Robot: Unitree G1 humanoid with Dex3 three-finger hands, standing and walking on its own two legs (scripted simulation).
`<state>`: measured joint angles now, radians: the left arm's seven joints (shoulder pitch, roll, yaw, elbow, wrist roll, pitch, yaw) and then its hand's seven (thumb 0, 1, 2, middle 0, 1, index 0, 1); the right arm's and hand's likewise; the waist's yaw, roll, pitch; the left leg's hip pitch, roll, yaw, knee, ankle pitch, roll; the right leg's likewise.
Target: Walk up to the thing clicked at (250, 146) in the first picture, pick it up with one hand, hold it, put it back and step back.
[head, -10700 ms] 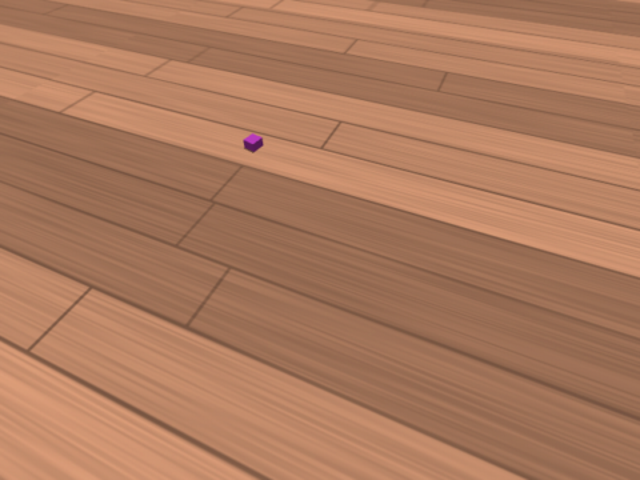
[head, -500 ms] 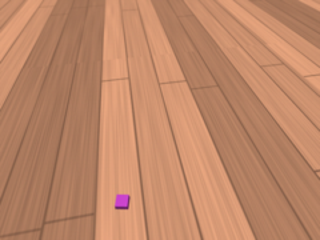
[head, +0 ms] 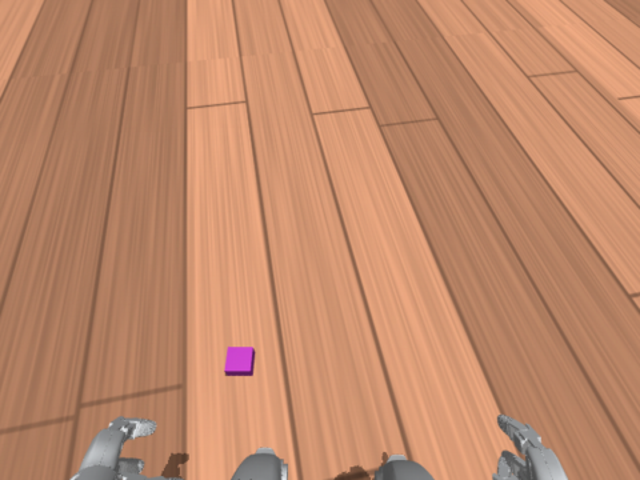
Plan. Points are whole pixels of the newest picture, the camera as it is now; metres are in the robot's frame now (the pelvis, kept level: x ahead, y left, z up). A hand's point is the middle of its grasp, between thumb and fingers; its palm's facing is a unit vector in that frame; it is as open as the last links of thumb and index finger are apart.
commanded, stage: rise first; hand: left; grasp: from above
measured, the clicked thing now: (240, 361) +0.46 +0.26 -0.70
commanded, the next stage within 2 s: none
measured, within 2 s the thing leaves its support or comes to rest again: neither
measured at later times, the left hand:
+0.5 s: hand out of the picture +0.13 +0.26 -0.19, palm faces -0.19 -0.85 -0.50, open 12.9 cm
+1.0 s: hand (182, 409) +0.27 +0.30 -0.39, palm faces -0.45 -0.38 -0.81, open 13.0 cm
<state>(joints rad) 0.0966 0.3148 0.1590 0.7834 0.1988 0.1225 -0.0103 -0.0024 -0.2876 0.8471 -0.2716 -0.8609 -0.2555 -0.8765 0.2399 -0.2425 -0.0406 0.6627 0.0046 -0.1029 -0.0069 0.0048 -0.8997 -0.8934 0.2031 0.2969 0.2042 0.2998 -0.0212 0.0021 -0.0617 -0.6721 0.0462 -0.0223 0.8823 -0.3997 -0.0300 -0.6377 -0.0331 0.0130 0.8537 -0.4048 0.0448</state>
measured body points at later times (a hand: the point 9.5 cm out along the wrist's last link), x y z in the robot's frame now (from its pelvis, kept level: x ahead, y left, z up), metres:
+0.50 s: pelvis +0.00 +0.00 -0.06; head +0.10 +0.02 +0.38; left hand +0.14 +0.31 -0.16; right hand +0.18 -0.24 -0.14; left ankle +0.02 +0.14 -0.69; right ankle +0.01 -0.15 -0.69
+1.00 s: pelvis -0.06 -0.01 -0.25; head +0.14 +0.01 +0.15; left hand +0.29 +0.32 -0.34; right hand +0.11 -0.28 -0.38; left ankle +0.02 +0.14 -0.69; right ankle +0.01 -0.15 -0.69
